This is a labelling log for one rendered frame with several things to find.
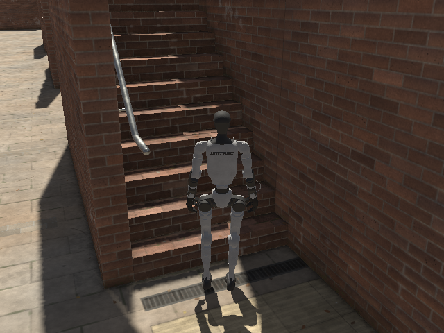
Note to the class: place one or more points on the right robot hand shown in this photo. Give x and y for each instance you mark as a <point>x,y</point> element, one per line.
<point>253,202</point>

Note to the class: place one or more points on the left robot forearm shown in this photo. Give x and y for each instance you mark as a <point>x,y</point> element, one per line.
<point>193,182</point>

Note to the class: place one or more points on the right robot foot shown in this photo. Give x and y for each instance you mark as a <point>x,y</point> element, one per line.
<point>230,284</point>

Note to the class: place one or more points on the right robot forearm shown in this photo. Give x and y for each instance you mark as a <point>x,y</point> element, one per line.
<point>250,183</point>

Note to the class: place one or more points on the left robot hand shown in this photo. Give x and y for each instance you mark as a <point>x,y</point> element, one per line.
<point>190,202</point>

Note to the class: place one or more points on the robot left shin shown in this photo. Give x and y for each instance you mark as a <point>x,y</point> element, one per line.
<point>206,258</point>

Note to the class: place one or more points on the right robot upper arm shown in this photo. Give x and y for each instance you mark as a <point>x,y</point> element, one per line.
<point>244,148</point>

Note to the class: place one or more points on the left robot upper arm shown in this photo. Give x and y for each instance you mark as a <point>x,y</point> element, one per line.
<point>199,148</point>

